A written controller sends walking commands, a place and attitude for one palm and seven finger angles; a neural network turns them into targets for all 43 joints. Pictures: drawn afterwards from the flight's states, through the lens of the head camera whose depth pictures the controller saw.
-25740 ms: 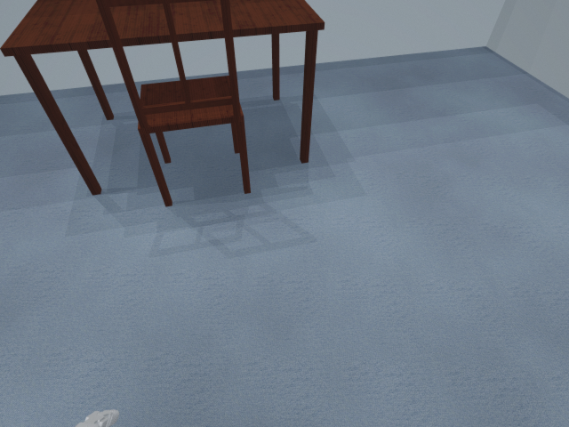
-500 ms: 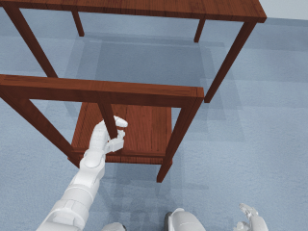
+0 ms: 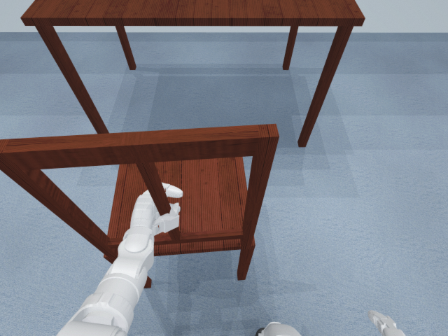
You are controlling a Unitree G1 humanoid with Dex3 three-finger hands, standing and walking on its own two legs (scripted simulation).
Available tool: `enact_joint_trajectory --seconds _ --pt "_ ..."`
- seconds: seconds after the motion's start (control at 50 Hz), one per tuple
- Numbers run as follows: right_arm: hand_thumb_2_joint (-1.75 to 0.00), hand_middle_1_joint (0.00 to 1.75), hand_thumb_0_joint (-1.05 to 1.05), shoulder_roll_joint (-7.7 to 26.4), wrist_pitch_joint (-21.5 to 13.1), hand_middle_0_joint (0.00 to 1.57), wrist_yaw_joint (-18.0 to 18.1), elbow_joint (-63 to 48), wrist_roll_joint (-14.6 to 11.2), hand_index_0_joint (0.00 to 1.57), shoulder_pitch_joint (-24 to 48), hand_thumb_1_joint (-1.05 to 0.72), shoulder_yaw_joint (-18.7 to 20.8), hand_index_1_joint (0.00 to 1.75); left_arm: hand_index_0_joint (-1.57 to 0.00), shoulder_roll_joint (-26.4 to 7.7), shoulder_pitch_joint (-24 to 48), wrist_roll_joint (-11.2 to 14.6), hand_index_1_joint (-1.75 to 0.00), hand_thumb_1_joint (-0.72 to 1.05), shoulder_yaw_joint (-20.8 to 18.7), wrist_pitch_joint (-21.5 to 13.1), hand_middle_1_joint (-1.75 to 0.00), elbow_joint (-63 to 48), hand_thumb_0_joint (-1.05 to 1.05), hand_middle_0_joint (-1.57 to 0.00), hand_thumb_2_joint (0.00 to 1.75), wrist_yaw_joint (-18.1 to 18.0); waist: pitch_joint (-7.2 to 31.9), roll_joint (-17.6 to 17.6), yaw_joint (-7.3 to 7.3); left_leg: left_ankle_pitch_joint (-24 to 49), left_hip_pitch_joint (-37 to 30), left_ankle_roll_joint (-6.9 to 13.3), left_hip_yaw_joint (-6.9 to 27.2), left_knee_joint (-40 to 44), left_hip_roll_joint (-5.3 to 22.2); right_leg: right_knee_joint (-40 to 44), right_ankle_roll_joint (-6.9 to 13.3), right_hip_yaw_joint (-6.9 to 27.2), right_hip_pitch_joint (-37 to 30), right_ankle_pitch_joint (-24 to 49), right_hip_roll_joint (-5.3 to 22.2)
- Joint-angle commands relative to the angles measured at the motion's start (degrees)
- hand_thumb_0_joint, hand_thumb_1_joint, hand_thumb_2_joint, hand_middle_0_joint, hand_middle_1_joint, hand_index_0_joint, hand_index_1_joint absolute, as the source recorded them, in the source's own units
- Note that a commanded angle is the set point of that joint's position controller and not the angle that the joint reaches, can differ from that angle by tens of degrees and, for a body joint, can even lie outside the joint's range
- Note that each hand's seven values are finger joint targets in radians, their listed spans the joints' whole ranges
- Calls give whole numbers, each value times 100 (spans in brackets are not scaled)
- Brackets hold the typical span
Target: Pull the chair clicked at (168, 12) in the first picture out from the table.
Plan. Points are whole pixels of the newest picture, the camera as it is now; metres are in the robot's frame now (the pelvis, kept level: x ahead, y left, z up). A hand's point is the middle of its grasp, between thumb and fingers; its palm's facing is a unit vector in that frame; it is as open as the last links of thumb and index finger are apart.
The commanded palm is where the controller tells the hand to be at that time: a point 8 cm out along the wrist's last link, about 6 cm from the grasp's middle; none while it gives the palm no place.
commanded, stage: stop walking, hand still on the chair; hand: left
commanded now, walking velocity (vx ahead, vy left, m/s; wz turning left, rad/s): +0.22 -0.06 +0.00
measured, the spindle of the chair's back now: (163, 206) +0.36 +0.12 -0.05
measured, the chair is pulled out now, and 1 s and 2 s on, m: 0.57 0.67 0.67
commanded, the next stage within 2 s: open the thumb and straighten the fingers in 0.90 s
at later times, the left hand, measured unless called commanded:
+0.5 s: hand (164, 266) +0.25 +0.11 -0.05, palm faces -0.03 -0.99 -0.13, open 5.2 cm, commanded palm +0.23 +0.16 -0.05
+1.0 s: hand (164, 265) +0.25 +0.11 -0.05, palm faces -0.06 -0.99 -0.13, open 5.2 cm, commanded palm +0.23 +0.17 -0.03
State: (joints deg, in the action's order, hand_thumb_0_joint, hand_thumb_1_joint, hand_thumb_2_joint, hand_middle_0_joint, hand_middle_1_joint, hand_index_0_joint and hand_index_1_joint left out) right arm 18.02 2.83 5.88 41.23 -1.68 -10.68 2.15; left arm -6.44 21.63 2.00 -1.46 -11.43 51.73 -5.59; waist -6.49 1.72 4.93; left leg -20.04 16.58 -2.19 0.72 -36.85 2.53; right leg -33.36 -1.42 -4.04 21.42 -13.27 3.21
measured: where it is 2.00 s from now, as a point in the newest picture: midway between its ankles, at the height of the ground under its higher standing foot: outside the picture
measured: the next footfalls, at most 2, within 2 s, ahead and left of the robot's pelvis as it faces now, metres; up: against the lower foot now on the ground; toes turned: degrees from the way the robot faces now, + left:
none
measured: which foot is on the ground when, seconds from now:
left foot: down 0.00-1.00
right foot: down 0.00-1.00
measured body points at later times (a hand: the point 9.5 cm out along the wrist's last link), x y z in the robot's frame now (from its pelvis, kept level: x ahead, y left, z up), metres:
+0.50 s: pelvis -0.03 +0.00 +0.01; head -0.03 -0.02 +0.46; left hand +0.24 +0.16 -0.04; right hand +0.05 -0.25 -0.12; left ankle -0.03 +0.13 -0.73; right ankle -0.03 -0.13 -0.73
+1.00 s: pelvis -0.03 +0.01 +0.01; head -0.01 +0.00 +0.46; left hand +0.25 +0.16 -0.04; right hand +0.08 -0.24 -0.11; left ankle -0.03 +0.13 -0.73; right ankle -0.03 -0.13 -0.73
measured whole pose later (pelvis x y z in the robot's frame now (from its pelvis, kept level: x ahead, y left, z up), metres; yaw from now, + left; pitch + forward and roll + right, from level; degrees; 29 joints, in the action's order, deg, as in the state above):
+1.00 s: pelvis -0.03 +0.01 +0.01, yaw -3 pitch -1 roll +0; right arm 11.3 1.4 5.6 40.4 -1.6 -12.4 -1.1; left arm -5.9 8.5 2.3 3.7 -10.0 46.2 -4.4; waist -2.9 1.0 0.6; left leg -14.7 11.5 -0.8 -2.1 -27.0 2.1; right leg -25.9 -1.8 0.0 12.4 -12.8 1.9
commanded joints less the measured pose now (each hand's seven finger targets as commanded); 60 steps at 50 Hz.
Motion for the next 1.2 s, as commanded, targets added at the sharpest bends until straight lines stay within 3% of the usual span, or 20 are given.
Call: enact_joint_trajectory --seconds 0.0,0.04,0.06,0.16,0.2,0.22,0.26,0.34,0.42,0.44,0.54,0.62,0.74,0.96,0.98,1.0,1.02,1.04,1.12,1.18 --pt "-90 30 0 513 -192 20 79 -881 37 20 11 -90 142 30 -50 -816 1818 108 -145 90 181 -219 -145 -2123 0 -50 90 35 1779 660 -458 2740 -680 703 1151 1639 1340 -377 36 386 -844 516 112" --pt "-90 30 0 202 -251 20 27 -774 123 20 77 -90 23 30 -50 -521 1847 128 -145 90 407 -179 -145 -2015 0 -50 90 95 1789 1923 -347 3703 -936 1129 1344 1574 1532 -929 47 291 -403 -1118 -63" --pt "-90 30 0 141 -295 20 -29 -760 128 20 33 -90 -11 30 -50 -500 1679 37 -145 90 403 -87 -145 -1881 0 -50 90 66 1757 1875 -395 3382 -817 1143 1261 1563 1483 -1083 82 314 -530 -1475 -76" --pt "-90 30 0 345 -376 20 -119 -703 -32 20 -386 -90 87 30 -50 -604 1224 7 -145 90 382 72 -145 -1386 0 -50 90 107 1754 -86 -339 1127 -759 488 353 780 554 1415 85 547 -1578 82 13" --pt "-90 30 0 238 -392 20 -109 -734 -37 20 -223 -90 29 30 -50 -656 1247 -84 -145 90 372 47 -145 -1233 0 -50 90 96 1653 -265 -292 -107 -383 373 125 962 224 1506 218 889 -1376 -793 282" --pt "-90 30 0 220 -349 20 -84 -725 -68 20 -234 -90 47 30 -50 -825 1201 -38 -145 90 220 83 -145 -1146 0 -50 90 59 1531 -764 -320 -549 -354 325 -6 890 112 1630 291 1111 -1090 -1702 371" --pt "-90 30 0 178 -336 20 -29 -666 -36 20 -216 -90 37 30 -50 -866 1025 -8 -145 90 161 89 -145 -1115 0 -50 90 34 1335 -786 -331 -505 -625 358 -108 785 7 1843 378 1251 -622 -2275 498" --pt "-90 30 0 141 -424 20 34 -571 36 20 -95 -90 -36 30 -50 -881 544 -56 -145 90 85 28 -145 -991 0 -50 90 30 1063 -317 -388 -111 -534 490 202 1283 184 1497 262 936 -668 -1443 257" --pt "-90 30 0 75 -424 20 43 -596 21 20 -64 -90 -42 30 -50 -655 272 -55 -145 90 204 -33 -145 -807 0 -50 90 87 830 -985 -421 220 -437 461 141 1172 196 1574 274 1074 -613 -1129 342" --pt "-90 30 0 98 -440 20 59 -536 14 20 -91 -90 -24 30 -50 -734 228 -64 -145 90 192 -40 -145 -874 0 -50 90 85 768 -777 -397 424 -477 448 133 1224 200 1579 265 1025 -630 -870 349" --pt "-90 30 0 133 -498 20 60 -551 -3 20 -63 -90 -1 30 -50 -541 -54 -100 -145 90 372 -118 -145 -1030 0 -50 90 106 1172 -349 -389 2011 -813 399 248 1232 393 939 248 752 -1073 1239 256" --pt "-90 30 0 148 -481 20 35 -626 9 20 -13 -90 18 30 -50 -497 -83 -126 -145 90 400 -155 -145 -1266 0 -50 90 103 1502 -287 -425 2464 -1083 388 293 1225 486 778 242 686 -1176 1549 212" --pt "-90 30 0 159 -447 20 45 -708 4 20 1 -90 2 30 -50 -553 -152 -112 -145 90 441 -93 -145 -1467 0 -50 90 75 1411 -22 -420 2060 -976 396 285 1407 487 909 210 648 -1138 1153 176" --pt "-90 30 0 123 -347 20 65 -742 7 20 24 -90 -30 30 -50 -594 -152 -81 -145 90 361 17 -145 -1247 0 -50 90 31 1385 -362 -424 1420 -860 353 178 1353 389 1148 229 790 -1133 889 264" --pt "-90 30 0 132 -363 20 66 -827 17 20 79 -90 -14 30 -50 -1170 295 -101 -145 90 -98 -85 -145 -2136 0 -50 90 -32 1421 -400 -458 1476 -880 366 196 1331 397 1163 233 844 -1223 984 289" --pt "-90 30 0 338 -444 20 -126 -770 -185 20 -43 -90 -21 30 -50 -617 -304 205 -145 78 204 30 -145 -1727 0 -50 84 104 1372 -1249 60 982 -132 373 -88 1205 111 877 119 179 -866 653 56" --pt "-90 30 0 374 -528 20 -194 -833 -188 20 45 -90 -19 30 -50 -771 -231 241 -145 66 53 -96 -145 -2027 0 -50 78 195 1360 -1338 -105 855 97 403 -154 1066 76 739 116 206 -757 608 36" --pt "-90 30 0 378 -554 20 -222 -812 -175 20 40 -90 -14 30 -50 -764 -279 237 -145 54 110 -109 -145 -2008 0 -50 73 249 1345 -1169 -55 734 159 403 -187 1026 67 708 126 213 -721 541 55" --pt "-90 30 0 271 -782 20 -309 -995 -102 20 9 -90 -29 30 -50 -951 -142 133 -145 5 50 -228 -145 -3009 0 -50 49 321 1804 368 -105 608 101 355 -223 761 -77 444 179 187 -370 271 -36" --pt "-90 30 0 322 -886 20 -337 -1055 -86 20 -99 -90 14 30 -50 -896 -397 156 -145 -31 43 16 -145 -3079 0 -50 32 308 2027 194 -108 690 196 354 -189 580 -81 295 159 150 -280 345 -92"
